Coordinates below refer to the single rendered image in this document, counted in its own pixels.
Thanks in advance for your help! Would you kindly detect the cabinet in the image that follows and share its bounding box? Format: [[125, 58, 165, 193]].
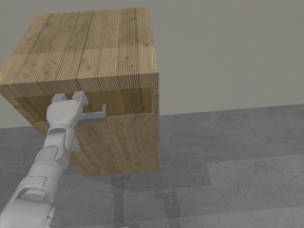
[[0, 7, 160, 177]]

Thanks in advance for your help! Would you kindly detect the left robot upper arm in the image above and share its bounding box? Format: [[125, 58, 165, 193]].
[[0, 198, 56, 228]]

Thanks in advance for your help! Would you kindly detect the left robot hand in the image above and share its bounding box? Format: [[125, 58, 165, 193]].
[[47, 90, 88, 153]]

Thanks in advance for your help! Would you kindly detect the handle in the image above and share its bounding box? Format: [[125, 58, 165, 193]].
[[77, 104, 107, 124]]

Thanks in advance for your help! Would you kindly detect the drawer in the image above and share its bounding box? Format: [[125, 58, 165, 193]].
[[13, 86, 153, 123]]

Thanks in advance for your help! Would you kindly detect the robot left forearm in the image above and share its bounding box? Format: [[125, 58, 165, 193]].
[[0, 124, 75, 224]]

